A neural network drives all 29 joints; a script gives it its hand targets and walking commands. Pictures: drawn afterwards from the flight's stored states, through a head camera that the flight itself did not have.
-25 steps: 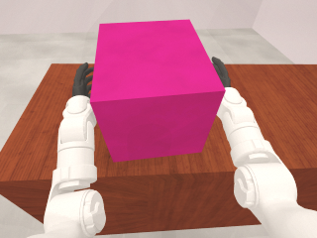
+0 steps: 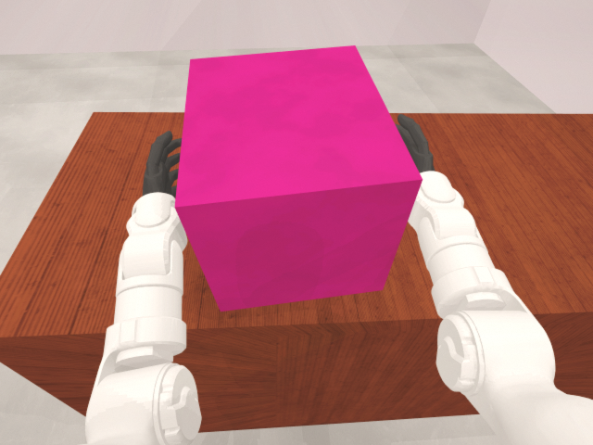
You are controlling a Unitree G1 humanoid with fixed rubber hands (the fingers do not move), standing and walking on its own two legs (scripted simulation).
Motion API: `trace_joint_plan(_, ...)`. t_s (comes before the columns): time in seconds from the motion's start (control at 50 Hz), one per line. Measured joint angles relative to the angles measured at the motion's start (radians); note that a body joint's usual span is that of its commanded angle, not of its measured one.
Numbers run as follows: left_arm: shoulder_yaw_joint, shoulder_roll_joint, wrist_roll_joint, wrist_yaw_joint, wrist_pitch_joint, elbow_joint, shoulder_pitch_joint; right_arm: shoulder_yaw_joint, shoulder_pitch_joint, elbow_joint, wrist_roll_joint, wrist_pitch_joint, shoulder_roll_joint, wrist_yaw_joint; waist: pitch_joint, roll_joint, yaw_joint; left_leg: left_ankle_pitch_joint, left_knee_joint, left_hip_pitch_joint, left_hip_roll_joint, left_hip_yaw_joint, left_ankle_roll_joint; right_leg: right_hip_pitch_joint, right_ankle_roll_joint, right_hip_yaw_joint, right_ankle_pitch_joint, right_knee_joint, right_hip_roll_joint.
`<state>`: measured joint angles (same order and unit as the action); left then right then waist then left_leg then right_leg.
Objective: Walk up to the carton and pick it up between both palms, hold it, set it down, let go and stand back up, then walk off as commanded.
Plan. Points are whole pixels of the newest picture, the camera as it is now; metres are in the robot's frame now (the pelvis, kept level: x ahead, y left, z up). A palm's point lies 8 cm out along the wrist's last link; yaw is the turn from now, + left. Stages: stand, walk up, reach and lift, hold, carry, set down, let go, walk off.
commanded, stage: set down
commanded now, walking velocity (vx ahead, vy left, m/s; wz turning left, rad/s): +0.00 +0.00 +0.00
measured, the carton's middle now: (288, 177) +0.47 +0.02 +0.11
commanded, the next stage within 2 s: none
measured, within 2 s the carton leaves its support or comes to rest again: neither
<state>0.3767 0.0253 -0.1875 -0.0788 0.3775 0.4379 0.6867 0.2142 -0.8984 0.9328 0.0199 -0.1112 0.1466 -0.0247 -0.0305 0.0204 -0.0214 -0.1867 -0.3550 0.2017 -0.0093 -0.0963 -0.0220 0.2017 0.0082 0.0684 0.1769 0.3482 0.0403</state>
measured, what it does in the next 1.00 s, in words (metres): stands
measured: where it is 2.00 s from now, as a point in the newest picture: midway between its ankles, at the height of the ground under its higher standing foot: outside the picture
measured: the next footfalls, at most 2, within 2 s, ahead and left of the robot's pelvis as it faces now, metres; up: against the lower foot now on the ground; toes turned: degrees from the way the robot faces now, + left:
none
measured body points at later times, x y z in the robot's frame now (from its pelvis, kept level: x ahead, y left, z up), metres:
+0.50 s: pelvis +0.01 +0.00 +0.00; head +0.03 +0.01 +0.45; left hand +0.42 +0.18 +0.12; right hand +0.46 -0.16 +0.14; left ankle +0.00 +0.10 -0.75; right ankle +0.00 -0.11 -0.75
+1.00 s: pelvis +0.01 +0.00 +0.00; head +0.04 +0.01 +0.45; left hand +0.41 +0.18 +0.09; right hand +0.46 -0.16 +0.12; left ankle +0.00 +0.10 -0.75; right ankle +0.00 -0.11 -0.75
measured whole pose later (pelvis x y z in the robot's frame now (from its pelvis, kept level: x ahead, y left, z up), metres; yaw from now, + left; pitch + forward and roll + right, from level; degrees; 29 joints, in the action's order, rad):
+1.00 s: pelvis +0.01 +0.00 +0.00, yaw +0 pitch +3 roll +0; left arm 0.43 0.08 -0.21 -0.08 0.17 0.57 0.64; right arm 0.35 -0.86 0.96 -0.15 0.00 0.11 -0.08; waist 0.00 0.02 -0.02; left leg -0.20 -0.35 0.20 -0.01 -0.10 -0.02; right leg 0.20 0.01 0.07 0.19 0.35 0.04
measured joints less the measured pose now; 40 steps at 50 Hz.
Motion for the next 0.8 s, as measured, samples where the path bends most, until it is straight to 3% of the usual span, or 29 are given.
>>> trace_joint_plan(0.3, 0.007, 0.016, -0.013, -0.010, -0.079, 0.085, 0.013, 0.093, 0.004, 0.026, -0.096, 0.042, -0.009, -0.038, 0.009, 0.000, 0.000, -0.007, 0.000, 0.000, 0.000, 0.000, 0.000, 0.000, 0.000, 0.000, 0.008, 0.000, 0.000)
trace_joint_plan(0.8, 0.043, 0.045, -0.026, -0.007, -0.170, 0.109, -0.028, 0.112, 0.023, 0.032, -0.145, 0.094, -0.025, -0.049, 0.034, 0.000, 0.000, -0.018, 0.000, 0.000, 0.000, 0.000, 0.000, 0.000, 0.000, 0.000, 0.018, 0.000, 0.000)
